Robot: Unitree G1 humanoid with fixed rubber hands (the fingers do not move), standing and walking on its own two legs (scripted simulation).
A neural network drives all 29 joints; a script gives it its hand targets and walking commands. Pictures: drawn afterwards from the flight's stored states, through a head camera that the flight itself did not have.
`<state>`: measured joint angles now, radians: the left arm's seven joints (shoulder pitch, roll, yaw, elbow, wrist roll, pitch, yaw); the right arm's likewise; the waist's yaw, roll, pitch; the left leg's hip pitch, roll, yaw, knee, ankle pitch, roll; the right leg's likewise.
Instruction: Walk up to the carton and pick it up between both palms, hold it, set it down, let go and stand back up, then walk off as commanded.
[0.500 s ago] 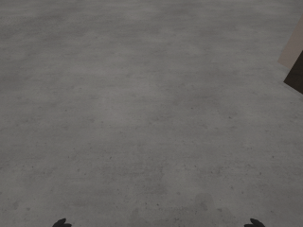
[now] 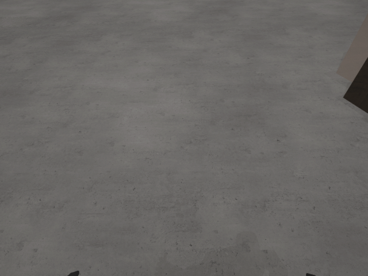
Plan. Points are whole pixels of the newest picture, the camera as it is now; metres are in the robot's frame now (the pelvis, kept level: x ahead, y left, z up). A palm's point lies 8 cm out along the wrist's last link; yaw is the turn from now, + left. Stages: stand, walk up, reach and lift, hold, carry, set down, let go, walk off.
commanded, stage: walk up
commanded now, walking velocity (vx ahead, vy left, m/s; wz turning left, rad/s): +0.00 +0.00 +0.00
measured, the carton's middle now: out of the picture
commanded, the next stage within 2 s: none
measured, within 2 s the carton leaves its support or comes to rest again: neither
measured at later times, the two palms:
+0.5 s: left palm (91, 273) +0.16 +0.23 -0.08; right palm out of the picture +0.10 -0.44 -0.11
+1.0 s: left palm (158, 174) +0.42 +0.10 -0.09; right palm out of the picture +0.12 -0.49 -0.04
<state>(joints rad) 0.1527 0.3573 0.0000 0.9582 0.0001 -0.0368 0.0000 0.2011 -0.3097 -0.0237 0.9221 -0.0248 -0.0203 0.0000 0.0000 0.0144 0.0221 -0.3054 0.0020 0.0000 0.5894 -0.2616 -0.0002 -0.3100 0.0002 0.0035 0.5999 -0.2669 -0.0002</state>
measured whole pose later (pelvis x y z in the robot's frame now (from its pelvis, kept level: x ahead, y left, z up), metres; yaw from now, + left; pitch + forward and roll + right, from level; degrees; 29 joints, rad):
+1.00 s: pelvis +0.18 -0.14 +0.01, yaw -24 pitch +0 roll -2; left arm 0.20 0.47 0.00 0.79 0.00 0.02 -0.13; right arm 0.23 -0.46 -0.11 0.87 -0.03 -0.10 0.02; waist -0.01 -0.03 -0.02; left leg -0.22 0.04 0.08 0.50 -0.29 0.03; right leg -0.42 0.07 0.10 0.97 -0.29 -0.03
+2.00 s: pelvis +0.60 -0.41 +0.01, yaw -46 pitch -1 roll -3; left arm 0.25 0.44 0.00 0.80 0.00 -0.03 -0.07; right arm 0.27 -0.41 -0.07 0.81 -0.03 -0.10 0.02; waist -0.03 -0.02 0.04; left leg -0.29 0.06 0.17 0.51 -0.21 0.07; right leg -0.31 0.08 0.09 1.05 -0.25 -0.08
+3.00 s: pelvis +0.81 -0.77 -0.01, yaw -61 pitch -1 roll -1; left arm 0.40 0.40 0.00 0.78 0.00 -0.07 -0.03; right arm 0.26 -0.41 -0.05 0.77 -0.02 -0.05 0.02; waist 0.03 0.08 0.06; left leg -0.47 0.06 0.12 0.69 -0.26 0.01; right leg -0.03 0.19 0.15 0.52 -0.44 -0.12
